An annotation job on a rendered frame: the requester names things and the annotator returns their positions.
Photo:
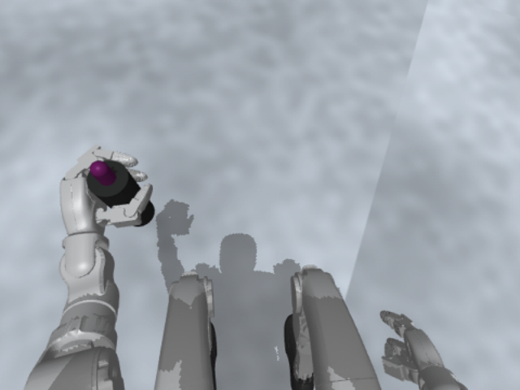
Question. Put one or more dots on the left robot arm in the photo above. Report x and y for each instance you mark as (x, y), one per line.
(81, 352)

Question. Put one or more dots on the right robot arm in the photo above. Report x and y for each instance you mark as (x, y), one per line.
(438, 378)

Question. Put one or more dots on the bottle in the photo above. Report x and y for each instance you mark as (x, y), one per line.
(111, 182)

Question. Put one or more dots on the right robot hand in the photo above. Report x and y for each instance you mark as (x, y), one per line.
(405, 360)

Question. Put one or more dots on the left robot hand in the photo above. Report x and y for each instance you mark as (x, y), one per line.
(82, 211)

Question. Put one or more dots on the right robot foot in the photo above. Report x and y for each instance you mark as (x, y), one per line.
(290, 349)

